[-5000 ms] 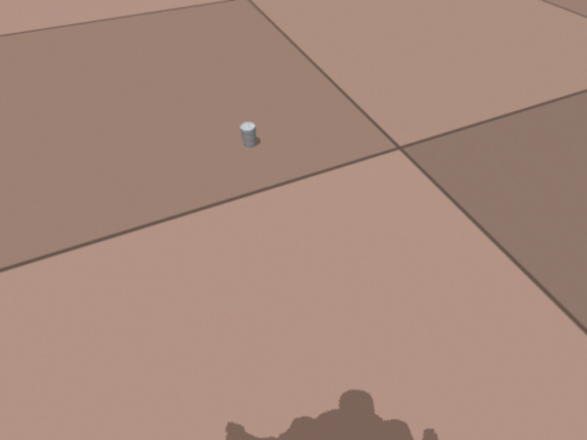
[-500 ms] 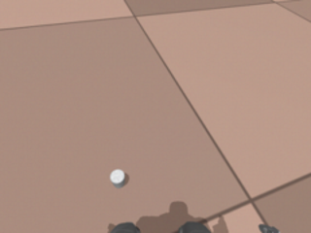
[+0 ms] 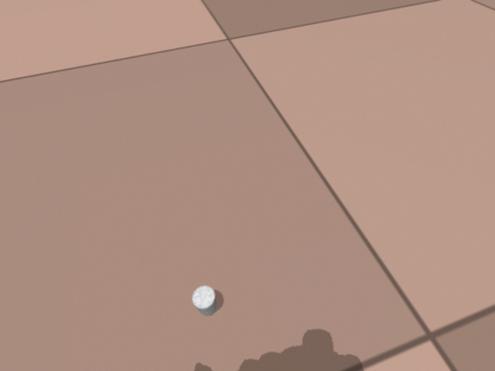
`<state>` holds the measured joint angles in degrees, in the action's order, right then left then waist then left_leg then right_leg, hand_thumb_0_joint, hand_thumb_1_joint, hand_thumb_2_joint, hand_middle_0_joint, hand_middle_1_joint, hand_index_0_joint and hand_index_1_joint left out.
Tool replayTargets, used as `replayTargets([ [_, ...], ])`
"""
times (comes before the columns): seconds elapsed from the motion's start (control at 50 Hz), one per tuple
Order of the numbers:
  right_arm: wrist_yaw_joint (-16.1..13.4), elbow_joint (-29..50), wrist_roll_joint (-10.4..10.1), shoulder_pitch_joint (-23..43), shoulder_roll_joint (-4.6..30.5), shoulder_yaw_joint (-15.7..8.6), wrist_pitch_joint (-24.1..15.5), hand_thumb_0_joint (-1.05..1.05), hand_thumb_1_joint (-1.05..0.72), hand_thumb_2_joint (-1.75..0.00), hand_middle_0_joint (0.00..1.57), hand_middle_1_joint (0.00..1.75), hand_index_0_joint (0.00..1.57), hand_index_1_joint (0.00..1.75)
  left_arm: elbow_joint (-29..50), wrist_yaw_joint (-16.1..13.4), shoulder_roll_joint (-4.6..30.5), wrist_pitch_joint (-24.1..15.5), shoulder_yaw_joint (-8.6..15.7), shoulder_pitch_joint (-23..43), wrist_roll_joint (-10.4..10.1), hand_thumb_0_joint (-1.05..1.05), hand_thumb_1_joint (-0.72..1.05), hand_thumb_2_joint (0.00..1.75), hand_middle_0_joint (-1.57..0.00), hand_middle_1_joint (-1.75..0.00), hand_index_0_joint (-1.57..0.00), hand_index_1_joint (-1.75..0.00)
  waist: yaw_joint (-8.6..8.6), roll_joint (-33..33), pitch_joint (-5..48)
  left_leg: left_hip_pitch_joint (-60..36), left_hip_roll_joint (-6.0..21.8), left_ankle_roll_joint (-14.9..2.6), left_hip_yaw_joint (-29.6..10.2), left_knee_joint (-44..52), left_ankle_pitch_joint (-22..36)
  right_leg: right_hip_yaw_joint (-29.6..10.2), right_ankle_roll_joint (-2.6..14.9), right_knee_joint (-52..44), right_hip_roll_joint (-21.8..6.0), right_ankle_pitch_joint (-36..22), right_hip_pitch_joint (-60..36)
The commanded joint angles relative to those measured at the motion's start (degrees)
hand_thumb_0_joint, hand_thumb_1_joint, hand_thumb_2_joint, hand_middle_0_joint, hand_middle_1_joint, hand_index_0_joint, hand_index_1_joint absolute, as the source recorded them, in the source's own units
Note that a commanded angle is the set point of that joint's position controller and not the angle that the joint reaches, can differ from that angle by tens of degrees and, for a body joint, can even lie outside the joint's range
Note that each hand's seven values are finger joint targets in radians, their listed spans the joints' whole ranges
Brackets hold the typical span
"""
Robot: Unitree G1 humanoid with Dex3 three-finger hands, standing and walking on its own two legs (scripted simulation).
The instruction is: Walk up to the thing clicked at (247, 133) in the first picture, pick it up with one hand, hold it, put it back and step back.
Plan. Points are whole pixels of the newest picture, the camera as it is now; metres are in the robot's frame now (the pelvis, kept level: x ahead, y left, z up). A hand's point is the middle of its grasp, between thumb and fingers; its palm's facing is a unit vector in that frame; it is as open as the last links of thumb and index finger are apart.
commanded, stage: walk up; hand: left
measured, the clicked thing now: (205, 302) +0.44 +0.23 -0.71
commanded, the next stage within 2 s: stand in 1.36 s
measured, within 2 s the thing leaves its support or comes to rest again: neither
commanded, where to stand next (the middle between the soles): +0.07 +0.00 m, yaw +0 degrees
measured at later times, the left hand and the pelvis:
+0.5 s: hand (126, 368) +0.14 +0.25 -0.15, palm faces -0.03 -0.93 -0.35, open 7.4 cm; pelvis +0.03 -0.01 +0.00, yaw -1 degrees
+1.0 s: hand out of the picture +0.11 +0.25 -0.15, palm faces +0.00 -0.95 -0.33, open 7.4 cm; pelvis +0.03 +0.00 +0.01, yaw +0 degrees
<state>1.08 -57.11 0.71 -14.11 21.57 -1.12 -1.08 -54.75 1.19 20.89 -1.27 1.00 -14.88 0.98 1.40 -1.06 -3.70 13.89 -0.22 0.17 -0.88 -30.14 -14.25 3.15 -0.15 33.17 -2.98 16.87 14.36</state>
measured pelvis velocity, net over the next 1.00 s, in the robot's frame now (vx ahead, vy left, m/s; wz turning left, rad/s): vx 0.03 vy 0.00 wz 0.00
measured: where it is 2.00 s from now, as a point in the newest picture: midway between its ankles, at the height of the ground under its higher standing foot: outside the picture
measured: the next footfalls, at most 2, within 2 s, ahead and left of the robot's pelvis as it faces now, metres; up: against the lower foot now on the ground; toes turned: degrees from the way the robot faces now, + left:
none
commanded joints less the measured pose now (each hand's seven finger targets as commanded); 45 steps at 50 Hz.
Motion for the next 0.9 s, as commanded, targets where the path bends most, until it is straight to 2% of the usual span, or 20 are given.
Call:
replayTargets([
  [0.0,-2.07,3.44,0.55,-1.06,17.35,-4.52,-3.40,0.00,-0.90,-0.90,0.20,0.30,0.20,0.30,5.22,-0.77,9.46,-0.38,2.34,1.66,-1.37,0.00,0.90,0.90,-0.20,-0.30,-0.20,-0.30,-1.20,-4.72,6.67,-13.27,15.05,-7.73,-21.06,12.18,4.80,-1.31,1.24,5.96,1.46,1.23,11.82],
  [0.02,-1.79,3.20,-0.23,-1.04,19.44,-5.16,-3.19,0.00,-0.90,-0.90,0.20,0.30,0.20,0.30,3.79,-1.17,12.19,0.08,3.38,3.02,-1.12,0.00,0.90,0.90,-0.20,-0.30,-0.20,-0.30,-1.90,-5.29,3.29,-7.80,18.89,-12.87,-23.70,12.50,-0.69,-2.06,1.60,7.68,1.17,9.90,9.72],
  [0.04,-1.62,3.30,-0.08,0.65,18.67,-4.95,-2.93,0.00,-0.90,-0.90,0.20,0.30,0.20,0.30,3.49,-1.22,13.14,-0.06,3.53,3.34,-0.59,0.00,0.90,0.90,-0.20,-0.30,-0.20,-0.30,-1.65,-5.32,1.41,-5.08,18.82,-13.75,-23.01,12.26,-0.84,-3.55,1.91,7.29,-0.04,10.39,8.28],
  [0.08,-1.49,4.25,0.19,2.68,15.58,-3.88,-2.86,0.00,-0.90,-0.90,0.20,0.30,0.20,0.30,3.50,-1.09,11.99,-0.76,3.26,3.79,-0.49,0.00,0.90,0.90,-0.20,-0.30,-0.20,-0.30,-0.95,-6.98,1.11,-5.59,14.35,-11.13,-15.45,9.25,10.35,-3.34,2.62,2.99,0.27,8.10,7.26],
  [0.14,-1.52,4.54,-1.06,5.39,12.35,-2.74,-2.65,0.00,-0.90,-0.90,0.20,0.30,0.20,0.30,1.21,-1.56,12.45,-1.97,3.48,0.17,-0.55,0.00,0.90,0.90,-0.20,-0.30,-0.20,-0.30,1.44,-5.23,5.11,0.60,8.00,-4.98,-5.30,-0.41,22.78,-5.70,3.70,-6.73,-2.00,-16.27,-7.49],
  [0.16,-1.63,4.97,-1.43,5.43,10.88,-2.24,-2.48,0.00,-0.90,-0.90,0.20,0.30,0.20,0.30,0.82,-1.74,14.16,-2.13,3.82,0.00,-0.37,0.00,0.90,0.90,-0.20,-0.30,-0.20,-0.30,1.16,-1.16,6.96,4.15,4.46,-2.95,-2.10,-5.04,19.04,-11.05,5.66,-8.04,-5.80,-22.17,-11.55],
  [0.18,-1.67,5.34,-1.40,5.47,9.05,-1.67,-2.25,0.00,-0.90,-0.90,0.20,0.30,0.20,0.30,0.81,-1.84,15.89,-2.19,4.06,0.68,-0.37,0.00,0.90,0.90,-0.20,-0.30,-0.20,-0.30,0.63,2.13,6.59,8.29,1.62,-1.36,0.29,-7.76,8.98,-17.41,8.43,-10.56,-10.64,-20.05,-13.07],
  [0.2,-1.91,4.39,-1.08,4.38,9.39,-1.88,-1.88,0.00,-0.90,-0.90,0.20,0.30,0.20,0.30,1.04,-1.59,17.50,-1.87,4.04,3.95,-0.63,0.00,0.90,0.90,-0.20,-0.30,-0.20,-0.30,-0.82,3.42,5.27,5.60,0.25,-1.64,2.40,-8.26,-3.95,-18.34,12.18,-10.81,-14.37,-15.51,-8.01],
  [0.22,-2.04,3.37,-0.73,2.51,9.79,-2.06,-1.85,0.00,-0.90,-0.90,0.20,0.30,0.20,0.30,2.01,-1.42,17.21,-1.56,3.90,6.41,-0.51,0.00,0.90,0.90,-0.20,-0.30,-0.20,-0.30,-1.78,4.90,4.34,3.60,0.74,-1.93,1.93,-6.56,-6.89,-18.07,12.35,-10.01,-14.29,-13.58,-5.86],
  [0.26,-1.92,1.78,-0.55,1.30,11.04,-2.18,-2.60,0.00,-0.90,-0.90,0.20,0.30,0.20,0.30,2.76,-1.27,14.75,-0.84,3.05,9.60,-0.62,0.00,0.90,0.90,-0.20,-0.30,-0.20,-0.30,-3.21,4.10,4.55,-2.11,2.66,-2.72,-0.34,1.64,2.92,-10.82,8.37,-6.30,-9.36,-15.82,-2.39],
  [0.28,-1.90,1.19,-0.32,0.58,12.70,-2.64,-3.06,0.00,-0.90,-0.90,0.20,0.30,0.20,0.30,2.96,-1.17,13.22,-0.74,2.56,10.87,-0.90,0.00,0.90,0.90,-0.20,-0.30,-0.20,-0.30,-3.45,1.52,4.61,-4.25,6.07,-4.13,-5.49,4.47,11.84,-6.39,5.57,-1.21,-5.26,-18.01,0.01],
  [0.3,-1.92,1.39,-0.41,2.10,14.11,-2.79,-3.43,0.00,-0.90,-0.90,0.20,0.30,0.20,0.30,2.50,-1.17,11.66,-0.63,2.20,9.62,-1.26,0.00,0.90,0.90,-0.20,-0.30,-0.20,-0.30,-1.89,-0.54,5.40,-6.14,10.91,-6.30,-11.68,7.07,17.65,-3.73,3.03,2.18,-1.62,-14.77,1.92],
  [0.32,-1.85,1.57,-0.66,3.81,15.38,-2.82,-3.45,0.00,-0.90,-0.90,0.20,0.30,0.20,0.30,1.60,-1.15,11.64,-0.52,2.16,9.09,-1.26,0.00,0.90,0.90,-0.20,-0.30,-0.20,-0.30,-0.92,-0.14,4.77,-6.31,13.47,-8.79,-13.96,6.20,20.44,-3.20,1.87,1.93,-0.27,-9.05,2.31],
  [0.34,-1.81,1.56,-0.76,5.76,15.88,-2.88,-3.15,0.00,-0.90,-0.90,0.20,0.30,0.20,0.30,0.48,-1.25,11.69,-0.60,2.18,8.37,-1.08,0.00,0.90,0.90,-0.20,-0.30,-0.20,-0.30,-0.30,-0.25,4.41,-5.32,14.02,-9.46,-13.33,4.76,20.65,-3.39,1.94,-0.13,-0.28,-7.25,0.71],
  [0.38,-1.85,1.52,-0.81,6.76,14.22,-2.22,-2.77,0.00,-0.90,-0.90,0.20,0.30,0.20,0.30,-0.18,-1.27,12.98,-1.17,2.40,8.91,-0.99,0.00,0.90,0.90,-0.20,-0.30,-0.20,-0.30,-0.40,0.13,5.03,-1.87,9.62,-5.92,-6.70,2.49,22.44,-5.61,3.16,-4.68,-2.34,-15.11,-5.98],
  [0.44,-2.03,1.03,-0.90,7.16,12.58,-1.74,-2.28,0.00,-0.90,-0.90,0.20,0.30,0.20,0.30,-0.95,-1.21,14.36,-1.14,2.51,9.27,-1.21,0.00,0.90,0.90,-0.20,-0.30,-0.20,-0.30,-1.16,0.72,6.18,-0.75,4.55,-3.10,-1.35,0.34,13.82,-9.13,5.73,-6.34,-5.88,-20.44,-8.66],
  [0.5,-1.90,-0.28,-0.68,6.94,12.57,-1.82,-2.04,0.00,-0.90,-0.90,0.20,0.30,0.20,0.30,-1.01,-1.21,13.95,-0.85,2.14,11.23,-1.18,0.00,0.90,0.90,-0.20,-0.30,-0.20,-0.30,-1.90,1.47,7.75,-4.52,4.94,-3.18,-2.26,2.54,12.89,-8.55,5.30,-7.10,-6.15,-18.90,-6.88],
  [0.56,-1.75,-0.56,-0.72,8.44,13.31,-1.98,-1.99,0.00,-0.90,-0.90,0.20,0.30,0.20,0.30,-1.76,-1.13,13.14,-0.45,2.05,11.98,-1.03,0.00,0.90,0.90,-0.20,-0.30,-0.20,-0.30,-1.41,1.86,6.27,-5.40,6.67,-4.50,-4.53,4.68,12.21,-5.29,3.55,-7.07,-3.18,-12.45,-5.20],
  [0.64,-1.65,-1.30,-0.60,9.33,12.94,-1.58,-1.73,0.00,-0.90,-0.90,0.20,0.30,0.20,0.30,-2.56,-0.94,13.06,-0.34,2.14,12.93,-0.82,0.00,0.90,0.90,-0.20,-0.30,-0.20,-0.30,-1.38,2.60,4.62,-3.68,6.26,-4.14,-4.26,6.07,9.10,-6.17,3.31,-9.52,-3.29,-8.77,-5.85],
  [0.88,-1.57,-2.66,-0.27,11.03,12.06,-1.26,-1.56,0.00,-0.90,-0.90,0.20,0.30,0.20,0.30,-4.74,-0.91,12.60,-0.18,2.28,12.63,-0.72,0.00,0.90,0.90,-0.20,-0.30,-0.20,-0.30,-0.96,0.97,4.27,-5.07,5.96,-3.37,-4.02,8.74,8.73,-6.15,2.78,-12.69,-3.23,-8.17,-7.25],
])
